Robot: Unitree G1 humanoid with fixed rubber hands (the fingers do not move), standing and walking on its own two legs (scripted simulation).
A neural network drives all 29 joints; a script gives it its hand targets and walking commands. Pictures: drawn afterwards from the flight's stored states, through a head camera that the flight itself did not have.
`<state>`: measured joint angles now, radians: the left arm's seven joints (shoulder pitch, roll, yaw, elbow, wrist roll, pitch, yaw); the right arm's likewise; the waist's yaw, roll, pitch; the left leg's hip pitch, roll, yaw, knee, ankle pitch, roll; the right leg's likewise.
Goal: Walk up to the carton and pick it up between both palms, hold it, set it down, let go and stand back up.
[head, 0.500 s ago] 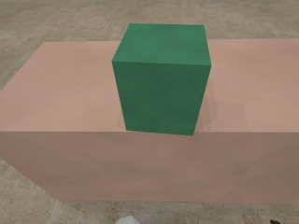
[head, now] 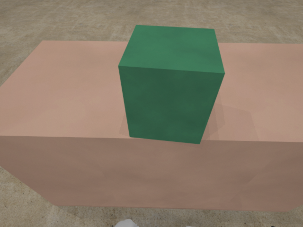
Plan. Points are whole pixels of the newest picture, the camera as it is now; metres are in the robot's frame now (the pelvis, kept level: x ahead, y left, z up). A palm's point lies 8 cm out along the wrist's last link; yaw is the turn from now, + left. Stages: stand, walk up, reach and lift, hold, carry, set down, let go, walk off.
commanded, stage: walk up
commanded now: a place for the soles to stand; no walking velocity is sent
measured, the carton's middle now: (169, 86) +0.46 -0.02 +0.14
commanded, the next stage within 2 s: none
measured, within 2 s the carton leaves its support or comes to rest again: neither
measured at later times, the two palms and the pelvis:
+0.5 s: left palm out of the picture +0.07 +0.33 -0.09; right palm out of the picture +0.11 -0.32 -0.08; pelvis +0.02 +0.01 +0.00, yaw +0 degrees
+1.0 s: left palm out of the picture +0.12 +0.33 -0.10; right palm out of the picture +0.12 -0.31 -0.07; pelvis +0.04 +0.01 +0.00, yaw -1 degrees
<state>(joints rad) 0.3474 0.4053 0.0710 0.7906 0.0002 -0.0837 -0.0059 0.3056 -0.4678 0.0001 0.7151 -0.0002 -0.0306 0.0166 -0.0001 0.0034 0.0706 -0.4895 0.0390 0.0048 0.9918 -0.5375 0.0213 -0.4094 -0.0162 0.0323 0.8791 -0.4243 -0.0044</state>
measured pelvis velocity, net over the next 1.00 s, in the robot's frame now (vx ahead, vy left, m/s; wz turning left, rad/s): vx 0.04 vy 0.01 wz -0.01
